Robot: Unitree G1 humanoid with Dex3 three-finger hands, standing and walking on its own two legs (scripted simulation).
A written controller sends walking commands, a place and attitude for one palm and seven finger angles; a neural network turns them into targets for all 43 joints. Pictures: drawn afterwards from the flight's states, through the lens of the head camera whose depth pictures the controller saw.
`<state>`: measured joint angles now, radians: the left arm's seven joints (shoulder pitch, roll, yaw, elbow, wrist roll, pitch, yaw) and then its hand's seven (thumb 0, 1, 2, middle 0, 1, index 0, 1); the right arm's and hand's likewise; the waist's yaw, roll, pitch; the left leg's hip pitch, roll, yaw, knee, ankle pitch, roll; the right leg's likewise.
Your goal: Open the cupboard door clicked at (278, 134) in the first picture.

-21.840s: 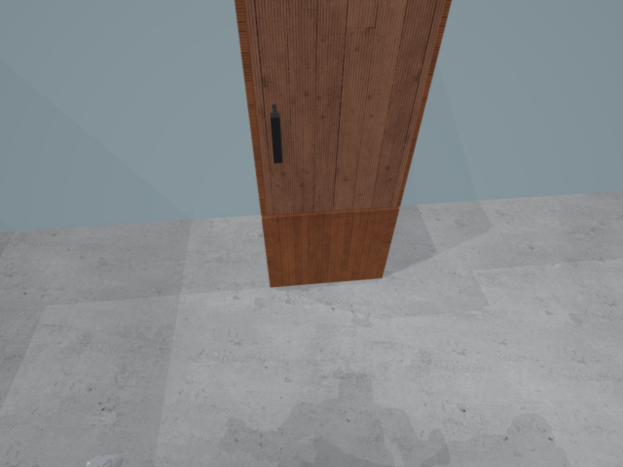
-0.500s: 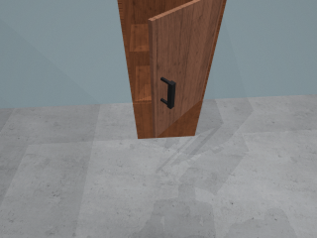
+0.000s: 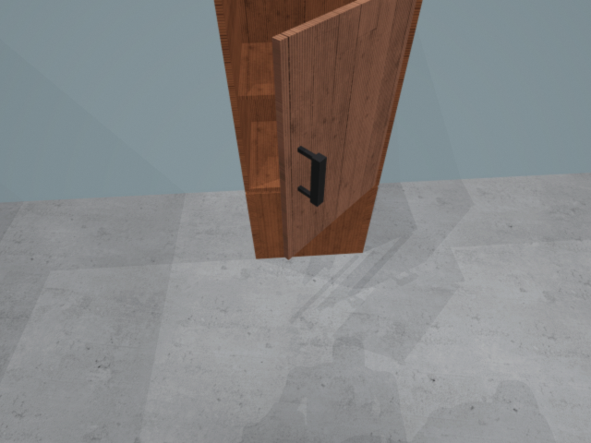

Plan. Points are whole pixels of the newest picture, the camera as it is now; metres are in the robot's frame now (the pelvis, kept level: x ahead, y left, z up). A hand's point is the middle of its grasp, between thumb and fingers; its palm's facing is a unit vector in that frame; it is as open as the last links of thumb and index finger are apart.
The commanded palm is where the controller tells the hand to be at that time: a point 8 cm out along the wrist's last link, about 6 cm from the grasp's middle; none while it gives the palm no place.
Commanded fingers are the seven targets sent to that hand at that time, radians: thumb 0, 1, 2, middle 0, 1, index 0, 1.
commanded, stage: look to check the result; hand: left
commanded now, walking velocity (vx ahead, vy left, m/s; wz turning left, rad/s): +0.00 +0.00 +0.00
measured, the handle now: (310, 176) +0.63 +0.00 -0.05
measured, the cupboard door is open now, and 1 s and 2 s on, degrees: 43 43 43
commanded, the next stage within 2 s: walk to a spot facing it in 0.08 s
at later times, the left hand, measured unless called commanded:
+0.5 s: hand out of the picture +0.04 +0.18 -0.18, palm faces -0.07 -0.97 -0.23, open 7.4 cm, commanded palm none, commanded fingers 0.00 0.90 0.90 -0.20 -0.30 -0.20 -0.30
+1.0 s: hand out of the picture +0.11 +0.14 -0.16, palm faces -0.28 -0.92 -0.26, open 7.4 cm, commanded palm none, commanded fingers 0.00 0.90 0.90 -0.20 -0.30 -0.20 -0.30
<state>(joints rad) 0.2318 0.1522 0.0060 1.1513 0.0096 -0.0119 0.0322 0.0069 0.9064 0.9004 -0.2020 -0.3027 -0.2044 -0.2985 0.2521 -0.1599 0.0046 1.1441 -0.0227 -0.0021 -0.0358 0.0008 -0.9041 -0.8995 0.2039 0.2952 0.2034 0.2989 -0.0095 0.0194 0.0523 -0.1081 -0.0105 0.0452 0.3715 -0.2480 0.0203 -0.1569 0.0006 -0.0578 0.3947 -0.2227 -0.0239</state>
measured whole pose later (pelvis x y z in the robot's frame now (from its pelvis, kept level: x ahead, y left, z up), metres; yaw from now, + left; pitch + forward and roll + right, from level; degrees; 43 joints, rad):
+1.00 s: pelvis +0.01 -0.04 +0.00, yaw -22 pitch +2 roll +2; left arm 0.25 0.19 0.07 0.94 0.03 0.03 0.01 0.01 0.90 0.90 -0.21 -0.30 -0.21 -0.30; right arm 0.03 -0.23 -0.06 0.90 -0.01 0.06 -0.04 0.00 -0.90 -0.90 0.20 0.30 0.20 0.30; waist 0.05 0.00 0.10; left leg -0.46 0.02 -0.05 0.97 -0.40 -0.06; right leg -0.25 0.13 0.17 0.45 -0.21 -0.08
